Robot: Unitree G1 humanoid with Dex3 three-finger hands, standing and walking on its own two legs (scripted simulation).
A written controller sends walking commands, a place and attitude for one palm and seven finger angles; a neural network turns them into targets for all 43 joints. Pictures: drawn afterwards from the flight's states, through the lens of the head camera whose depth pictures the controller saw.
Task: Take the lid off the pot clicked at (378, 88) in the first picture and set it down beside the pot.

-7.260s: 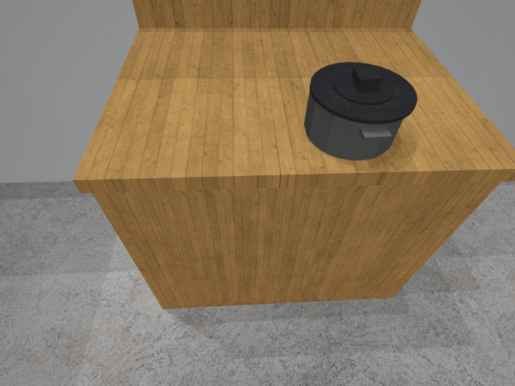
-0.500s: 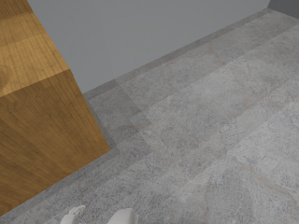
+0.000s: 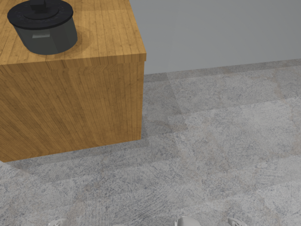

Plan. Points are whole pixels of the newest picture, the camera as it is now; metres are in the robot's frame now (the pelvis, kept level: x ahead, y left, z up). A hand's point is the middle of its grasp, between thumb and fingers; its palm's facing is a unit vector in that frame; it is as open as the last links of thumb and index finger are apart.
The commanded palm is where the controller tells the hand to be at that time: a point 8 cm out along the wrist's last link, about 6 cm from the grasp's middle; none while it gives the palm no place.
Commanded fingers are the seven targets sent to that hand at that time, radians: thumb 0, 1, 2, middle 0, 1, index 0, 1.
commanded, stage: turn to face it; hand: left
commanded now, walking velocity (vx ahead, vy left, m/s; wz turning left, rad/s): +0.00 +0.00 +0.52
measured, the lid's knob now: (38, 4) +0.73 +0.45 +0.16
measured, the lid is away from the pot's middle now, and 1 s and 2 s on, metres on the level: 0.00 0.00 0.00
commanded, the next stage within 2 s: take the last steps up to it in 0.46 s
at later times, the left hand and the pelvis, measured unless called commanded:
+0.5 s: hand out of the picture +0.02 +0.16 -0.16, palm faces +0.26 -0.94 -0.24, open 7.4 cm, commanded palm none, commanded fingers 0.00 0.90 0.90 -0.20 -0.30 -0.20 -0.30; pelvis +0.01 -0.04 +0.00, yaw +14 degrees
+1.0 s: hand out of the picture +0.07 +0.21 -0.16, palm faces +0.35 -0.90 -0.25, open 7.4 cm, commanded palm none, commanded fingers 0.00 0.90 0.90 -0.20 -0.30 -0.20 -0.30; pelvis +0.07 -0.01 -0.01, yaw +20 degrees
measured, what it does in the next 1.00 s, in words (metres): steps on the spot, turning left: right foot, then left foot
